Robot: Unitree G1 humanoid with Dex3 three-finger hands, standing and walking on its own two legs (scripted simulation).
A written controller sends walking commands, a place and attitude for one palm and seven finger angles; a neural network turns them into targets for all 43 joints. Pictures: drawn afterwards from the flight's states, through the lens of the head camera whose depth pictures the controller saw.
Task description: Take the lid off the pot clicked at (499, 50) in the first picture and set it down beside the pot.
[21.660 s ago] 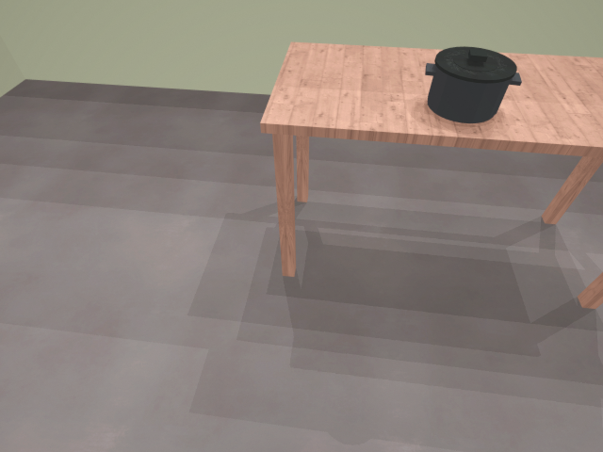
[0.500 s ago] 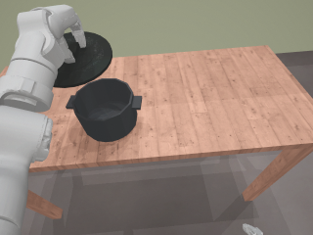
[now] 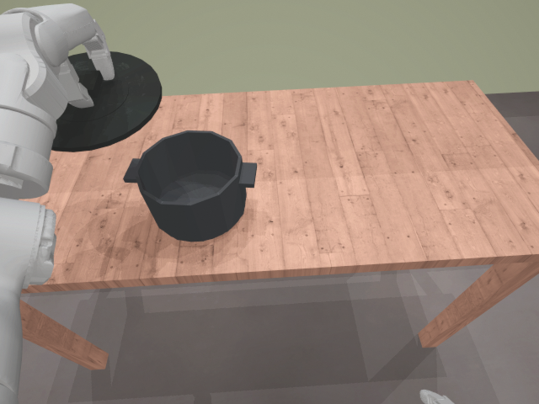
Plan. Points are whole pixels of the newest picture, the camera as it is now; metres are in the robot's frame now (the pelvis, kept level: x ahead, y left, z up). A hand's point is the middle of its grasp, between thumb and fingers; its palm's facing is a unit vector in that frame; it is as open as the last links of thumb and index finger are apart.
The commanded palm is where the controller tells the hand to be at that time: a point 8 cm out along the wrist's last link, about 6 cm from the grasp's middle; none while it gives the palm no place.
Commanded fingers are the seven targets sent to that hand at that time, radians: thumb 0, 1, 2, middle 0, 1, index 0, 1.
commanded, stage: move the lid sideways beside the pot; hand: left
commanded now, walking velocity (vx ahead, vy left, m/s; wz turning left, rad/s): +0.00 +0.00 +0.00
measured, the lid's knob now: (83, 84) +0.50 +0.24 +0.23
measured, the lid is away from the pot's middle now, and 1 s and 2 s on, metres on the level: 0.11 0.23 0.24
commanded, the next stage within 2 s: lower the lid onto the table in 1.22 s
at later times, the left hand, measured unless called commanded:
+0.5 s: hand (31, 86) +0.46 +0.28 +0.25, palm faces -0.25 -0.05 -0.97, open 7.8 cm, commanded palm +0.46 +0.29 +0.32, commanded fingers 0.00 0.62 0.92 -0.92 -1.08 -0.89 -1.04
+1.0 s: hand out of the picture +0.46 +0.34 +0.24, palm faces -0.27 -0.10 -0.96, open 7.8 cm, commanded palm +0.47 +0.35 +0.32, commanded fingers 0.00 0.62 0.92 -0.92 -1.08 -0.89 -1.04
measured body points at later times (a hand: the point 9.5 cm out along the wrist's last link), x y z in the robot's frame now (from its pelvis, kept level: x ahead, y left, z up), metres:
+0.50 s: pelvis +0.00 +0.00 +0.00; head +0.04 -0.01 +0.45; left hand +0.47 +0.28 +0.30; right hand +0.08 -0.27 -0.13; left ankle -0.03 +0.08 -0.74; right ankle +0.00 -0.15 -0.74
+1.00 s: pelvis +0.01 +0.00 +0.00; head +0.07 -0.01 +0.45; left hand +0.47 +0.35 +0.30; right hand +0.05 -0.28 -0.13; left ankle -0.03 +0.08 -0.74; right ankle +0.00 -0.15 -0.74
